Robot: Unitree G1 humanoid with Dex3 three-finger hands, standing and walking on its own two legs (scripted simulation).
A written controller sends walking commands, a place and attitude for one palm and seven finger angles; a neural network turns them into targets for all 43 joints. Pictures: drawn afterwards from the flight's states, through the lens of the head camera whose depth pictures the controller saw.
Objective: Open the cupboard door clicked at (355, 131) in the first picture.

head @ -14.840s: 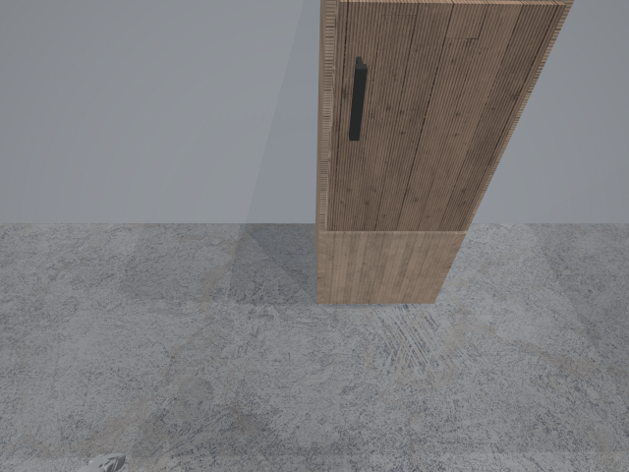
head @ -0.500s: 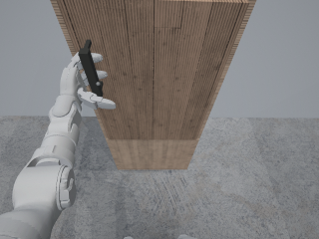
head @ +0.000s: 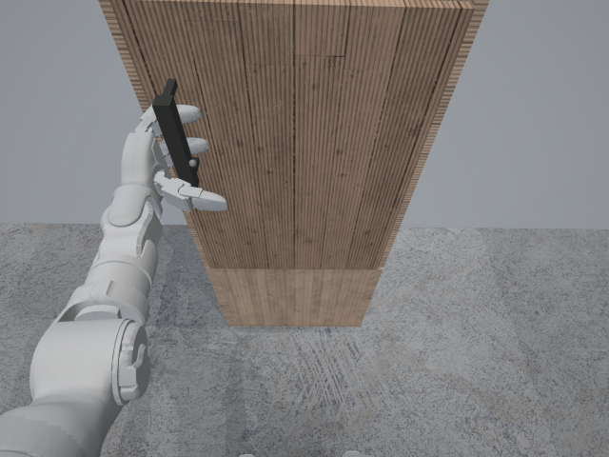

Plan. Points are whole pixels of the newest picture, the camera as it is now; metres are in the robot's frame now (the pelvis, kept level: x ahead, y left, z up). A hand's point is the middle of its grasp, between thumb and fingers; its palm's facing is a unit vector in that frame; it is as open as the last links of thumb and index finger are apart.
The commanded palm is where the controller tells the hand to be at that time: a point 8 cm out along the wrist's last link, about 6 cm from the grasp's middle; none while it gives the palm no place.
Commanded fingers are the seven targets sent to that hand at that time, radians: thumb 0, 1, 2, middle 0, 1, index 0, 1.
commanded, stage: close the thumb around the handle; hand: left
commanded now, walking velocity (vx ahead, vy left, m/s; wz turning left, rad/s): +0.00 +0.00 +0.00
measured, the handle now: (181, 138) +0.52 +0.16 +0.11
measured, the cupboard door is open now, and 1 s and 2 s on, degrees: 0 2 39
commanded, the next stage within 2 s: pull the door open along its arc in 0.70 s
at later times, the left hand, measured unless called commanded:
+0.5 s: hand (192, 161) +0.48 +0.14 +0.11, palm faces -0.03 -1.00 +0.01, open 7.6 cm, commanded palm +0.45 +0.19 +0.12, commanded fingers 0.00 0.90 0.90 -0.40 -1.35 -0.40 -1.35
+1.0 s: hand (192, 169) +0.46 +0.14 +0.12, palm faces -0.03 -1.00 +0.01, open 5.5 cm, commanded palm +0.41 +0.19 +0.12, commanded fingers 0.00 0.90 0.90 -0.40 -1.35 -0.40 -1.35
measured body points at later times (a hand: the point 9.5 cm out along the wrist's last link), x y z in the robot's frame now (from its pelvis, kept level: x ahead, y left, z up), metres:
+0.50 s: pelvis +0.00 +0.01 +0.00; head +0.07 +0.01 +0.45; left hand +0.47 +0.19 +0.12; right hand +0.03 -0.26 -0.12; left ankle +0.01 +0.09 -0.71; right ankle +0.01 -0.09 -0.71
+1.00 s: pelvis +0.00 +0.01 +0.00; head +0.05 +0.01 +0.45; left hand +0.46 +0.19 +0.12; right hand +0.05 -0.25 -0.11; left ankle +0.01 +0.09 -0.71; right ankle +0.01 -0.09 -0.71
